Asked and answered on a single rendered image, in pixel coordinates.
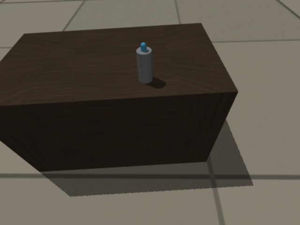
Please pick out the bottle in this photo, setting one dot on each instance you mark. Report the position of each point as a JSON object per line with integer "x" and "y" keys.
{"x": 144, "y": 61}

